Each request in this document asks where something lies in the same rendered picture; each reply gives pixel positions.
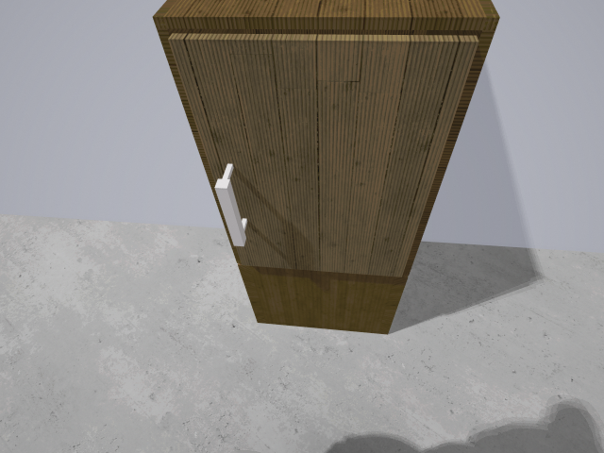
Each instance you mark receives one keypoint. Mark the handle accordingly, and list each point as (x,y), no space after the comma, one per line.
(235,224)

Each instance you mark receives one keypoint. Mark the cupboard door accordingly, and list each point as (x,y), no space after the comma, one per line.
(335,140)

